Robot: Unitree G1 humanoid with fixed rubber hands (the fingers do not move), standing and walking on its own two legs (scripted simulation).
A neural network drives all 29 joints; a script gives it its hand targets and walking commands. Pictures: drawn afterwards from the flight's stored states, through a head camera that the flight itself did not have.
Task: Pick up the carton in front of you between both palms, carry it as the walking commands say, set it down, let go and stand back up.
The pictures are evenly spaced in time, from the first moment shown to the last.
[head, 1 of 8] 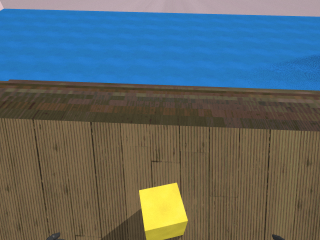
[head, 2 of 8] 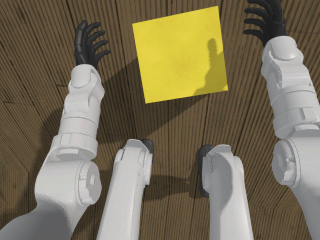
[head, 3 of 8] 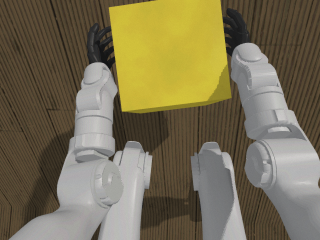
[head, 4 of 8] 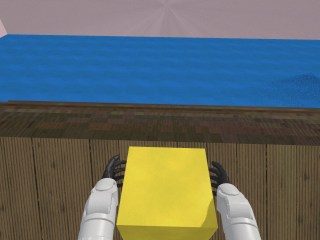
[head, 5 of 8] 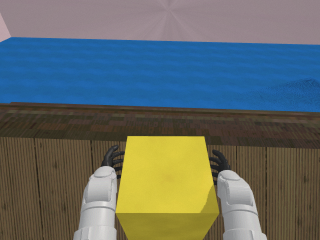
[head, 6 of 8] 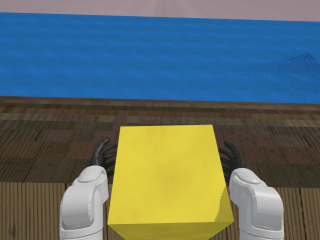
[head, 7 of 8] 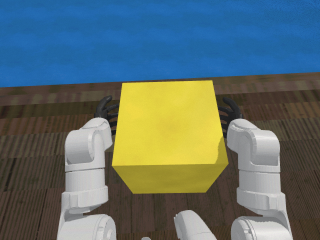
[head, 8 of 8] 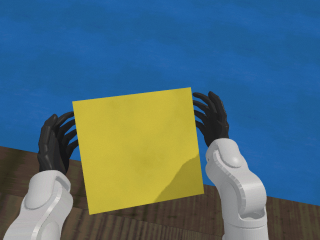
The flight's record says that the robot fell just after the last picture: yes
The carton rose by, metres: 0.67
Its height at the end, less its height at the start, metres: -0.66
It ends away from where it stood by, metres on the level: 3.38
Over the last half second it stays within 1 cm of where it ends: no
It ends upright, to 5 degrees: no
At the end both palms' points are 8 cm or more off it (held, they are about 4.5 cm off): no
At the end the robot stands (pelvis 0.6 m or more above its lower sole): no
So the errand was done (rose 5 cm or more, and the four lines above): no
